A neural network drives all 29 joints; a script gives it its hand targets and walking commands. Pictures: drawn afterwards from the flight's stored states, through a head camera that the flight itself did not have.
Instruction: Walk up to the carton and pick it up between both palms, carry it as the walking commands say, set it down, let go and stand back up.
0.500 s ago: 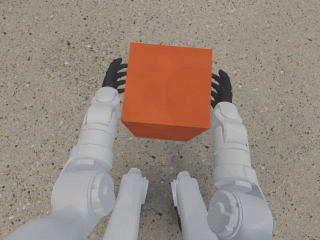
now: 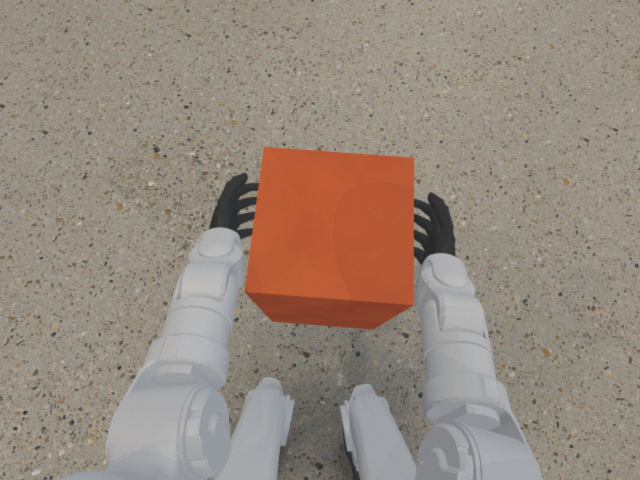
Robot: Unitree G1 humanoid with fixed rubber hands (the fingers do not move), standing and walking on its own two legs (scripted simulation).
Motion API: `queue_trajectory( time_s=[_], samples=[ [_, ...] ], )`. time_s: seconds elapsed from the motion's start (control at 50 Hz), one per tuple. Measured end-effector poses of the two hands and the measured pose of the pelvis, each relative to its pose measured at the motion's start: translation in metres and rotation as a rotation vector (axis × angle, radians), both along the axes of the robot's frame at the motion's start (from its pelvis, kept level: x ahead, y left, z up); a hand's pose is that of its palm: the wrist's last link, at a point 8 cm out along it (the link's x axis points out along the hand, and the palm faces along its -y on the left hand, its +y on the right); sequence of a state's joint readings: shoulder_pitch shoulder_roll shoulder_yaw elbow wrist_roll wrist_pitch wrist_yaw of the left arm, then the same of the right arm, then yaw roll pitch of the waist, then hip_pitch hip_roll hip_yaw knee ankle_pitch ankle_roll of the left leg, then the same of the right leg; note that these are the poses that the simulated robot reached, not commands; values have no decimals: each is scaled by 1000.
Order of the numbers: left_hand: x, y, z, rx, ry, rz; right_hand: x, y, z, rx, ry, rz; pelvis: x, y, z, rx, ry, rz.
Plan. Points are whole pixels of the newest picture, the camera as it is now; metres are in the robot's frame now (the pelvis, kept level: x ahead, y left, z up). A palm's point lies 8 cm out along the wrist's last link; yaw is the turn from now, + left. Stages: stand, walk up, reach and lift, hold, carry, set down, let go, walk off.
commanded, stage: reach and lift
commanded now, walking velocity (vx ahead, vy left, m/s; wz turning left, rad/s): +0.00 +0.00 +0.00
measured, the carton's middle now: (329, 256) +0.42 -0.01 -0.12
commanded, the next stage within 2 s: none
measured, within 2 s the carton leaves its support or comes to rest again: neither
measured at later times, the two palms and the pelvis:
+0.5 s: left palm (214, 227) +0.40 +0.13 +0.02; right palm (460, 254) +0.38 -0.14 +0.02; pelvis +0.02 +0.00 +0.07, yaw +0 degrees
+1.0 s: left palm (199, 219) +0.38 +0.13 +0.08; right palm (496, 245) +0.36 -0.14 +0.09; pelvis +0.04 +0.00 +0.11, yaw +0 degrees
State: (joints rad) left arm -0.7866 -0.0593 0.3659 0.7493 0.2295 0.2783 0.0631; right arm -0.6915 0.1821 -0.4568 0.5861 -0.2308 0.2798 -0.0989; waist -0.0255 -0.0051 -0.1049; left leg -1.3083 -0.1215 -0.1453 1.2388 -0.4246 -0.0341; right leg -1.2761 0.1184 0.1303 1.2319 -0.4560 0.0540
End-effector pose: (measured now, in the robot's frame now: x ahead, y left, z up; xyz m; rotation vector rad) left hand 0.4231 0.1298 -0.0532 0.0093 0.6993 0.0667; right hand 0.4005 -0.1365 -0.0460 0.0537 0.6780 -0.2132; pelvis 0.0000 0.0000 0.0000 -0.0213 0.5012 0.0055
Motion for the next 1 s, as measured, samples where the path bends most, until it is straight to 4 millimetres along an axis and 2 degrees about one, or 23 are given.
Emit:
queue_trajectory(
  time_s=[0.54, 1.0],
  samples=[
    [-24, -1, 75, 4, 7, -9, -24, -2, 76, -4, 7, 0, 25, -1, 72, 9, -138, 0],
    [-43, -4, 138, 29, 3, -8, -37, -5, 139, -31, 6, 41, 36, 1, 111, 12, -316, 0]
  ],
)
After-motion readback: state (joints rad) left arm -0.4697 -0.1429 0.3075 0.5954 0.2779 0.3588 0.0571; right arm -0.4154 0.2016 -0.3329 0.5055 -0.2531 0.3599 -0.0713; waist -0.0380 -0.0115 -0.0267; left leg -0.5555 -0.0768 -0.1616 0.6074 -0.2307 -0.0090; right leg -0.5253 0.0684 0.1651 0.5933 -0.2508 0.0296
